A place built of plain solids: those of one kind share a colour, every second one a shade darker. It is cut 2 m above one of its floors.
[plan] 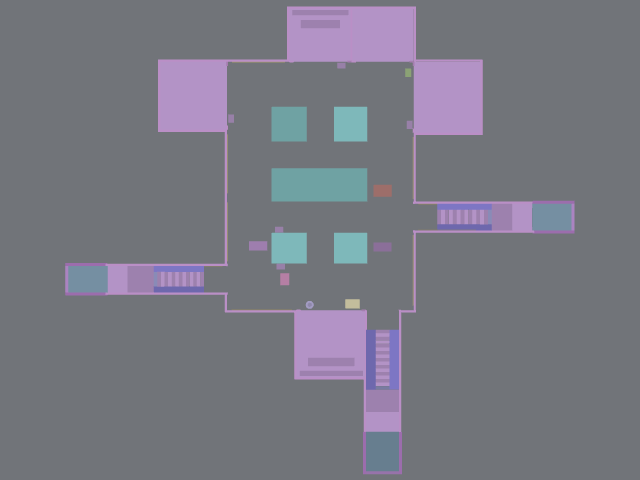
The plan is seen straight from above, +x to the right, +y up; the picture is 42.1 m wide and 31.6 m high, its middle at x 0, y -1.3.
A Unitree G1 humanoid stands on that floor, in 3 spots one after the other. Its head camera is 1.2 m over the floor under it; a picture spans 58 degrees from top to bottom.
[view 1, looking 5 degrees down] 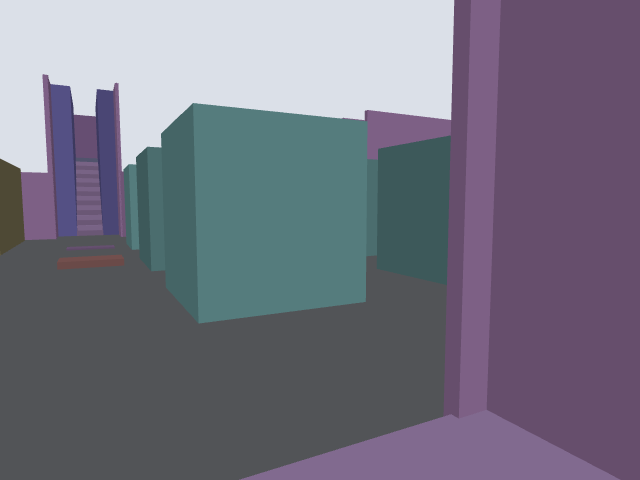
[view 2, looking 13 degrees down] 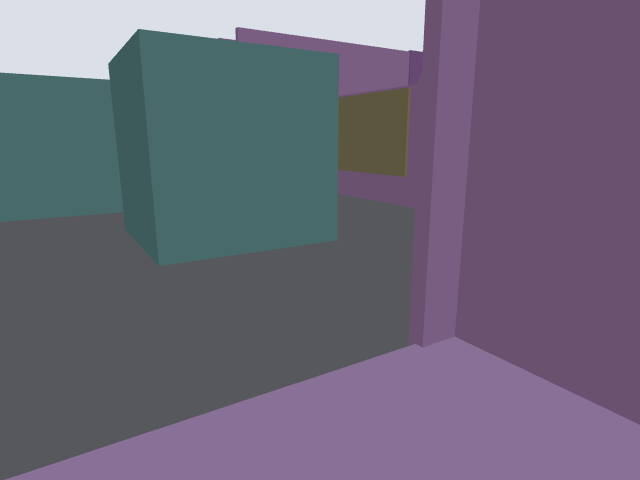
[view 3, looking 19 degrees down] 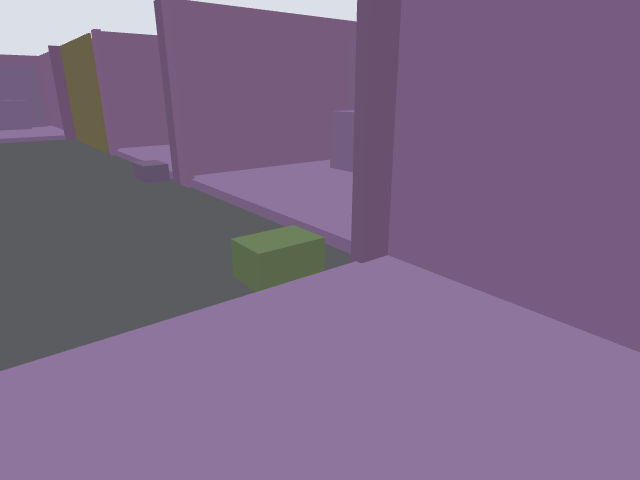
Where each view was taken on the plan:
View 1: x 4.12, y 12.18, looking -118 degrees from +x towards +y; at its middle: cage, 5.35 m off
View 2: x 0.02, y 12.18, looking -122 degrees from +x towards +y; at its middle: cage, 5.69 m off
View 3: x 8.36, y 8.10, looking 142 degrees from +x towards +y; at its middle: basket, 3.17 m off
